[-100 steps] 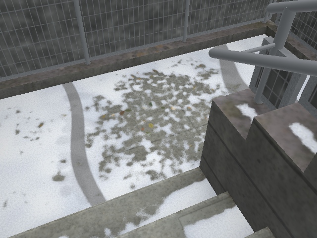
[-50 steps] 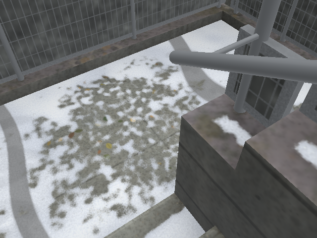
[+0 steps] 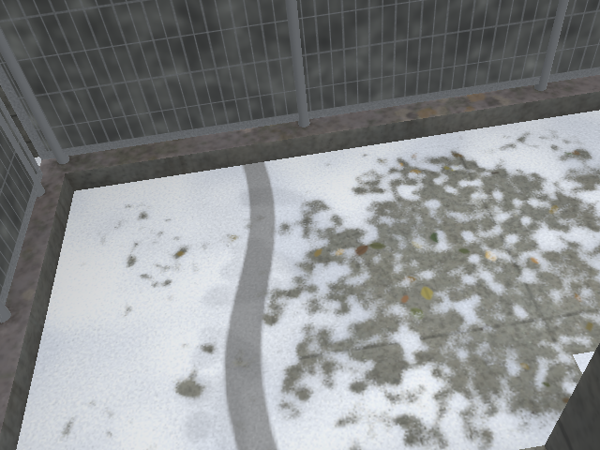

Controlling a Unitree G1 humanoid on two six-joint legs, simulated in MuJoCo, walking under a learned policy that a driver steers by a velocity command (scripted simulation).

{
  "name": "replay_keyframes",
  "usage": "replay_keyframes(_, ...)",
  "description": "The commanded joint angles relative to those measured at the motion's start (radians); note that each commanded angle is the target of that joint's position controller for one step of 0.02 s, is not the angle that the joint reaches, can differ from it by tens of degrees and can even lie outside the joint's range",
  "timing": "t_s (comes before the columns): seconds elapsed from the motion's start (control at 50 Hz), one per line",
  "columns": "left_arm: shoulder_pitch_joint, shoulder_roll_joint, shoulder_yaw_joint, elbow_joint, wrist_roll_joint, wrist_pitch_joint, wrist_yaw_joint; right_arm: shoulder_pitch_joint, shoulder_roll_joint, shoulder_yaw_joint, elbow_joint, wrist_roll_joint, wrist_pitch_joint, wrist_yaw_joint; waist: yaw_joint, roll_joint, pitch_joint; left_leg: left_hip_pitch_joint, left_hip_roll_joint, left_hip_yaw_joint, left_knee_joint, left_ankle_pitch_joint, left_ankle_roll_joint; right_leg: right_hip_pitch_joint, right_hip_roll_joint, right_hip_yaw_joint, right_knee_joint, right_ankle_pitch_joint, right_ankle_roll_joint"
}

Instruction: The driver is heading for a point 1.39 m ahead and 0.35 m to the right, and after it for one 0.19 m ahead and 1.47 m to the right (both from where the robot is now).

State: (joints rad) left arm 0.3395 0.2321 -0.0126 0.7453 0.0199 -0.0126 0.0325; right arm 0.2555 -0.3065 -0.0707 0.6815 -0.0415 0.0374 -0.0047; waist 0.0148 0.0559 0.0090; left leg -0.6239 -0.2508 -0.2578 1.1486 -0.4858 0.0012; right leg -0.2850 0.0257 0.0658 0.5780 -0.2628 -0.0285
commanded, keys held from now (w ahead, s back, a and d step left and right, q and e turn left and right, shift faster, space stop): no key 0.50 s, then w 0.50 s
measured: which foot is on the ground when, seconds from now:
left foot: up 0.00-0.36, down 0.38-0.98, up 1.00-1.00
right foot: down 0.00-0.58, up 0.60-0.96, down 0.98-1.00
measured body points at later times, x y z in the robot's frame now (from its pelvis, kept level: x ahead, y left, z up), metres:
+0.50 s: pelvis +0.05 +0.02 +0.00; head +0.05 +0.03 +0.45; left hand +0.08 +0.26 -0.14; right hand +0.20 -0.19 -0.11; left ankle +0.05 +0.10 -0.73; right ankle +0.03 -0.10 -0.73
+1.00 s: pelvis +0.20 -0.02 -0.03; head +0.20 -0.05 +0.42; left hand +0.31 +0.25 -0.14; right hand +0.14 -0.29 -0.18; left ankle +0.06 +0.10 -0.72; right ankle +0.19 -0.11 -0.74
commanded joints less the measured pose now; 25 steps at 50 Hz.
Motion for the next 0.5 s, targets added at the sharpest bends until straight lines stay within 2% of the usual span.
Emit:
replay_keyframes(0.02,-0.061,0.055,-0.008,-0.072,0.009,-0.018,-0.006,-0.032,0.019,0.013,-0.075,-0.001,0.003,0.013,-0.062,-0.289,-0.028,-0.306,-0.015,0.059,0.458,0.089,-0.064,0.02,-0.176,0.241,-0.168,0.262,-0.046)
replay_keyframes(0.04,-0.083,0.073,-0.006,-0.088,0.019,-0.02,-0.01,-0.053,0.014,0.013,-0.084,0.008,0.012,0.012,-0.076,-0.264,-0.066,-0.236,-0.022,0.092,0.577,0.146,-0.078,-0.068,-0.169,0.208,-0.174,0.371,-0.083)
replay_keyframes(0.06,-0.093,0.08,-0.006,-0.092,0.017,-0.019,-0.009,-0.078,0.016,0.018,-0.095,0.012,0.021,0.008,-0.086,-0.225,-0.07,-0.213,-0.012,0.101,0.646,0.177,-0.092,-0.122,-0.172,0.196,-0.169,0.424,-0.109)
replay_keyframes(0.08,-0.077,0.064,-0.013,-0.089,-0.001,-0.013,-0.006,-0.105,0.026,0.027,-0.108,0.01,0.035,0.008,-0.085,-0.185,-0.051,-0.248,0.006,0.096,0.674,0.162,-0.105,-0.126,-0.174,0.198,-0.143,0.441,-0.115)
replay_keyframes(0.14,0.024,0.085,-0.012,-0.077,-0.019,-0.009,0.017,-0.148,0.046,0.048,-0.109,0.008,0.057,0.004,-0.04,-0.12,-0.031,-0.264,0.04,0.09,0.598,0.232,-0.121,-0.068,-0.161,0.202,-0.136,0.352,-0.124)
replay_keyframes(0.2,0.117,0.09,-0.009,-0.031,-0.017,-0.009,0.034,-0.175,0.057,0.063,-0.093,-0.001,0.058,0.002,-0.002,-0.138,-0.033,-0.228,0.105,0.111,0.298,0.253,-0.106,0.072,-0.155,0.214,-0.145,0.234,-0.136)
replay_keyframes(0.24,0.121,0.097,0.001,-0.016,-0.007,0.003,0.035,-0.219,0.062,0.076,-0.087,-0.001,0.055,0.009,0.029,-0.197,-0.022,-0.112,0.178,0.164,0.013,0.235,-0.083,0.118,-0.158,0.223,-0.18,0.199,-0.146)
replay_keyframes(0.28,0.112,0.125,0.018,-0.016,0.008,0.023,0.027,-0.245,0.068,0.09,-0.082,0.026,0.046,0.014,0.055,-0.246,-0.006,0.083,0.205,0.222,-0.218,0.103,-0.042,0.073,-0.18,0.221,-0.219,0.214,-0.176)
replay_keyframes(0.3,0.104,0.129,0.02,-0.011,0.009,0.035,0.018,-0.233,0.069,0.092,-0.066,0.042,0.032,0.014,0.056,-0.234,0.014,0.211,0.204,0.241,-0.318,0.062,-0.022,0.0,-0.184,0.208,-0.218,0.223,-0.187)
replay_keyframes(0.32,0.106,0.119,0.019,-0.009,0.007,0.045,0.007,-0.189,0.075,0.094,-0.047,0.048,0.025,0.015,0.052,-0.222,0.022,0.326,0.198,0.258,-0.42,0.055,0.0,-0.052,-0.194,0.209,-0.211,0.246,-0.193)
replay_keyframes(0.34,0.097,0.116,0.019,-0.008,0.0,0.052,0.001,-0.132,0.082,0.095,-0.021,0.045,0.021,0.014,0.029,-0.195,0.038,0.431,0.191,0.282,-0.56,0.101,0.022,-0.089,-0.194,0.209,-0.19,0.281,-0.188)
replay_keyframes(0.36,0.097,0.109,0.019,0.002,-0.002,0.058,-0.002,-0.107,0.081,0.096,-0.01,0.043,0.013,0.008,0.003,-0.159,0.071,0.523,0.209,0.256,-0.71,0.195,0.036,-0.142,-0.19,0.204,-0.159,0.355,-0.152)
replay_keyframes(0.38,0.127,0.093,0.018,0.013,-0.005,0.05,-0.012,-0.062,0.056,0.092,0.0,0.031,-0.004,-0.001,0.002,-0.108,0.041,0.642,0.293,0.146,-0.777,0.304,0.043,-0.172,-0.175,0.175,-0.078,0.411,-0.104)
replay_keyframes(0.4,0.159,0.068,0.013,-0.01,-0.021,0.036,-0.027,-0.093,-0.004,0.082,-0.021,0.02,-0.021,-0.007,0.041,0.04,-0.011,0.692,0.419,-0.02,-0.672,0.667,0.096,-0.226,-0.123,0.117,-0.051,0.204,-0.057)
replay_keyframes(0.42,0.133,0.106,0.032,0.008,-0.028,0.037,-0.019,-0.097,0.032,0.089,-0.008,0.015,-0.027,-0.008,0.014,0.076,-0.039,0.59,0.444,-0.062,-0.678,0.806,0.159,-0.137,-0.06,0.076,-0.08,-0.066,-0.03)
replay_keyframes(0.44,0.122,0.109,0.044,0.033,-0.033,0.043,-0.015,-0.108,0.059,0.102,-0.002,0.02,-0.036,-0.005,0.022,0.074,-0.033,0.534,0.447,-0.068,-0.721,0.778,0.169,-0.052,-0.052,0.06,-0.091,-0.088,-0.01)
replay_keyframes(0.46,0.109,0.105,0.051,0.048,-0.03,0.045,-0.021,-0.119,0.059,0.1,-0.001,0.029,-0.039,0.0,0.019,0.061,-0.026,0.501,0.409,-0.027,-0.733,0.69,0.149,-0.001,-0.048,0.059,-0.103,-0.039,-0.014)
replay_keyframes(0.5,0.05,0.087,0.056,0.045,-0.026,0.05,-0.032,-0.109,0.047,0.096,0.005,0.033,-0.035,-0.004,0.006,0.064,-0.022,0.474,0.361,0.015,-0.747,0.587,0.114,0.052,-0.054,0.057,-0.114,0.058,-0.014)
